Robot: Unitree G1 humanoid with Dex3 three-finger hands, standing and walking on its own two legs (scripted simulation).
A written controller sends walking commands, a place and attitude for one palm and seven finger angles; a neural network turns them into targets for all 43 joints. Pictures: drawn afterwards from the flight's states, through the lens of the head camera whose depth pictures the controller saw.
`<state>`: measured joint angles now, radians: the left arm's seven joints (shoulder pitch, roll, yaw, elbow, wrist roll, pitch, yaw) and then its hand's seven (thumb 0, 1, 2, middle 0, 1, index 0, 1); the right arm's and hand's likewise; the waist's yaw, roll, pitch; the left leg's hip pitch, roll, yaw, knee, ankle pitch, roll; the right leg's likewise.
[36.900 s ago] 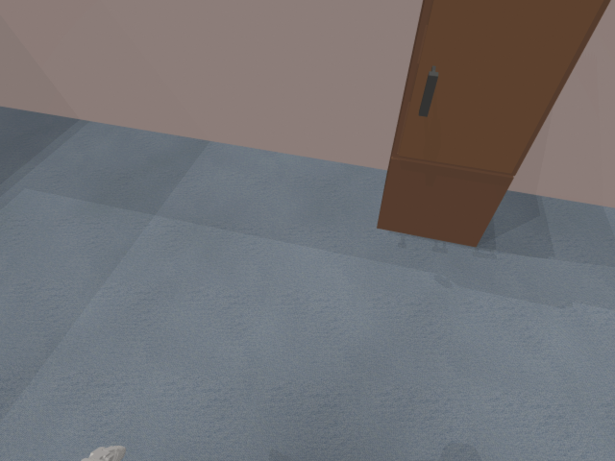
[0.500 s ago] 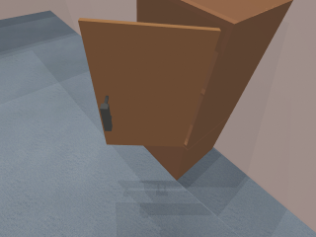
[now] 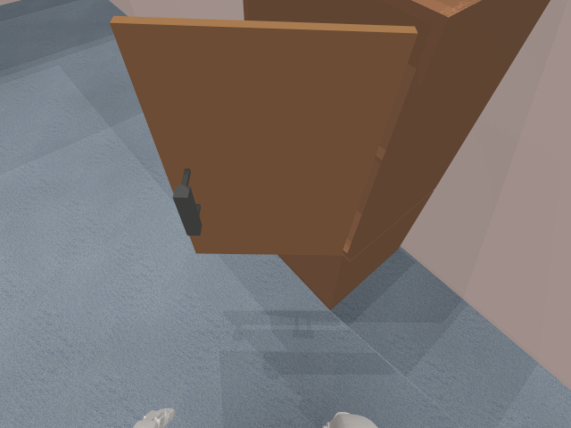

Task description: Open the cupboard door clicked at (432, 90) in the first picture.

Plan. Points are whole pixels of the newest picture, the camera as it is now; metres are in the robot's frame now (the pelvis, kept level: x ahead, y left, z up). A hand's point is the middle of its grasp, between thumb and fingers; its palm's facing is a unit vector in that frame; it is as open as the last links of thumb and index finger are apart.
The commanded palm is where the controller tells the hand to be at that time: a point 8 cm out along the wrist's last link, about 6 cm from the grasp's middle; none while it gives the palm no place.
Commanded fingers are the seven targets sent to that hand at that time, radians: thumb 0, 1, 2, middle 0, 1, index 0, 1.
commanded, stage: come to a stop and stand still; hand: left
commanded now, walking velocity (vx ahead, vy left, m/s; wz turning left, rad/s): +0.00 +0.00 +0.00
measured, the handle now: (190, 202) +0.51 +0.20 -0.08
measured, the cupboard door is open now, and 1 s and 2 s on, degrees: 49 49 49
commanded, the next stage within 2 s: look again from close up in 0.34 s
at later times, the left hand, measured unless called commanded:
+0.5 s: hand out of the picture +0.00 +0.17 -0.18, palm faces +0.01 -0.98 -0.21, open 7.4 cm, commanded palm none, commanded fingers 0.00 0.90 0.90 -0.20 -0.30 -0.20 -0.30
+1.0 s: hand out of the picture -0.09 +0.17 -0.17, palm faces +0.04 -0.98 -0.18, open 7.4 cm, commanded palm none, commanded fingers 0.00 0.90 0.90 -0.20 -0.30 -0.20 -0.30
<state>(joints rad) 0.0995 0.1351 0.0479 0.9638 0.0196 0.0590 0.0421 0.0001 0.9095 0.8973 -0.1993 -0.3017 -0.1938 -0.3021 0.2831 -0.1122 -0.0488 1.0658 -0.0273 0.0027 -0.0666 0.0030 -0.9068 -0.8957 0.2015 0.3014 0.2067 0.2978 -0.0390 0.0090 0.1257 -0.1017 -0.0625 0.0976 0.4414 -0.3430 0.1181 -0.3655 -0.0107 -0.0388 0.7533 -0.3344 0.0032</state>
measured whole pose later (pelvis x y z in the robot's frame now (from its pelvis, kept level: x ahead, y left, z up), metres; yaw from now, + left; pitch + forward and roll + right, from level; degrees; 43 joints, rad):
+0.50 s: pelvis -0.01 -0.01 +0.00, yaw +0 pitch -2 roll -1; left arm 0.29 0.17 -0.01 1.08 0.01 -0.01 0.05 0.00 0.91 0.90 -0.20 -0.30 -0.20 -0.30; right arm 0.23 -0.18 -0.01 1.02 -0.01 -0.02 -0.03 0.01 -0.93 -0.90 0.20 0.30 0.20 0.30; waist 0.00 0.00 0.04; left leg -0.17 -0.02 0.07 0.51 -0.30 0.04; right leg -0.22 -0.03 -0.04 0.50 -0.23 0.01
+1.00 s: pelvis -0.05 +0.00 +0.00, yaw +0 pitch -3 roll +0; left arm 0.39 0.15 -0.01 1.08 0.02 0.01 0.03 0.00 0.91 0.90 -0.20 -0.30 -0.20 -0.30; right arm 0.36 -0.17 0.00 1.08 -0.02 0.01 -0.01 0.01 -0.91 -0.90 0.20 0.30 0.20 0.30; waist 0.00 0.00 -0.01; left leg -0.22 -0.04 0.07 0.47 -0.21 0.06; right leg -0.27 -0.04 -0.01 0.47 -0.18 0.01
